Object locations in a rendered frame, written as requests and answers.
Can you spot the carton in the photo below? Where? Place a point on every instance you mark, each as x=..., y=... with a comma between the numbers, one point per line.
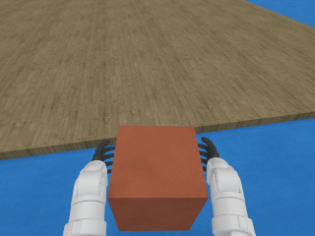
x=157, y=181

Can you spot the right robot hand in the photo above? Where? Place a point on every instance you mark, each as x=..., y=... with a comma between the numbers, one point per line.
x=211, y=151

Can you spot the right robot forearm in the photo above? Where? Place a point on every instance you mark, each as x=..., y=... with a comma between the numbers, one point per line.
x=230, y=217

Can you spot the left robot hand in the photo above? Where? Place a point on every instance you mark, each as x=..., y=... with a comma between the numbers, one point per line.
x=99, y=154

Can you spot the left robot forearm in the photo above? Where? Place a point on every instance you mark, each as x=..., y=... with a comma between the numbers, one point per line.
x=88, y=202

